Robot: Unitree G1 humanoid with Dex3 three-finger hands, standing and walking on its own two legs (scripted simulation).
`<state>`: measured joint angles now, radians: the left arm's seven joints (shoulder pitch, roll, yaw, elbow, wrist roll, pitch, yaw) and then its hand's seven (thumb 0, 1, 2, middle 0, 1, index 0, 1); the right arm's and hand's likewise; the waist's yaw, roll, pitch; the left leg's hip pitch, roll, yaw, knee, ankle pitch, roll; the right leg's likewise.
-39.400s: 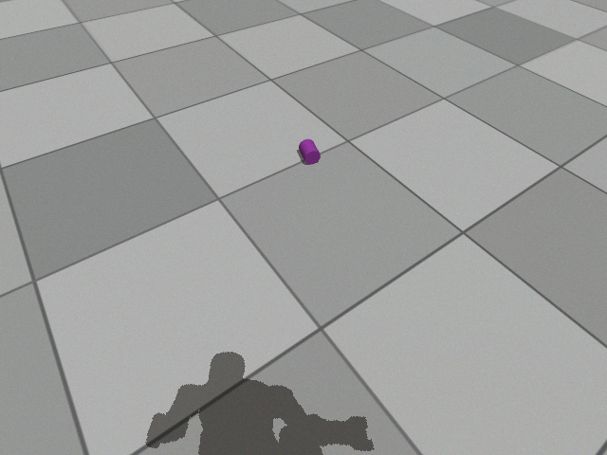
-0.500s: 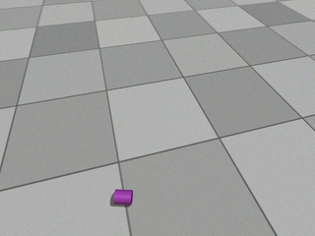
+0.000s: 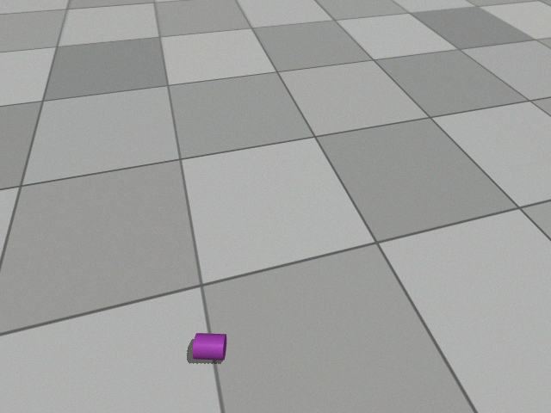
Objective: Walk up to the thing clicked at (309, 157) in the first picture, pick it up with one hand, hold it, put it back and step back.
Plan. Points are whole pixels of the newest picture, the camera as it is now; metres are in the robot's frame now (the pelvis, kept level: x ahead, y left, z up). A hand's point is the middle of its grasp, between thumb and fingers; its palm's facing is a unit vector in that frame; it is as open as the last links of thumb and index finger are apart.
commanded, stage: stand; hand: left
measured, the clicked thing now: (210, 346) +0.46 +0.20 -0.74
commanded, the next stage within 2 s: none
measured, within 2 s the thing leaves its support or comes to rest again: neither
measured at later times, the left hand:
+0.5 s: hand out of the picture +0.07 +0.25 -0.16, palm faces -0.03 -0.94 -0.34, open 7.4 cm
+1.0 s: hand out of the picture +0.09 +0.25 -0.16, palm faces -0.03 -0.94 -0.34, open 7.4 cm
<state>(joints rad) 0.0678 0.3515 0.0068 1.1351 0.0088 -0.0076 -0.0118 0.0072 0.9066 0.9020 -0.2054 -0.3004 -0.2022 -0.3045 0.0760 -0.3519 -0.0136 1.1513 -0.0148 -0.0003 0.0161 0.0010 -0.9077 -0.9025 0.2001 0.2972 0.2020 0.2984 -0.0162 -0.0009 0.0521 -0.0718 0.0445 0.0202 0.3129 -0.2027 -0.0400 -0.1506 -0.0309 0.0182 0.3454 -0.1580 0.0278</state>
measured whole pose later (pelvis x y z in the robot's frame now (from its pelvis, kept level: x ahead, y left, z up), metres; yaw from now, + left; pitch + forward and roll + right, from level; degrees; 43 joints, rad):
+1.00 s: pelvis +0.01 +0.00 +0.00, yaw +0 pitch -2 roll +0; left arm 0.10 0.35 0.00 1.12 0.01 -0.01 -0.01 0.01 0.91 0.90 -0.21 -0.30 -0.20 -0.30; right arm 0.09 -0.35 -0.01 1.13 -0.01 0.00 0.01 0.00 -0.91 -0.90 0.20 0.30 0.20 0.30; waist -0.01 0.00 0.05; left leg -0.07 0.05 0.02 0.31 -0.22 -0.04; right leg -0.15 -0.03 0.02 0.35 -0.17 0.03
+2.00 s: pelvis +0.01 +0.00 +0.00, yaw +0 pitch -2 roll +0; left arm 0.12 0.35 0.00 1.12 0.01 -0.01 -0.01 0.01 0.91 0.90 -0.21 -0.30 -0.20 -0.30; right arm 0.13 -0.35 -0.01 1.12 -0.02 0.00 0.01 0.00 -0.91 -0.90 0.20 0.30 0.20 0.30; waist -0.01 0.00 0.05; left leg -0.06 0.05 0.02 0.32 -0.22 -0.04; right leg -0.14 -0.03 0.01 0.35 -0.17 0.03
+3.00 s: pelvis -0.01 +0.02 -0.09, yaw +2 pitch +16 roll -1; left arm 0.21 0.29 0.11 0.53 0.30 0.16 0.01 0.00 -0.48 0.95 -0.14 -0.99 -0.13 -1.00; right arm 0.18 -0.24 -0.05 0.59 0.00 -0.11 0.00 0.01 -0.92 -0.91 0.20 0.30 0.20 0.30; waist -0.02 0.00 -0.10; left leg -0.84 0.03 -0.04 1.12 -0.55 -0.02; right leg -0.87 -0.05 0.00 1.06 -0.47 0.05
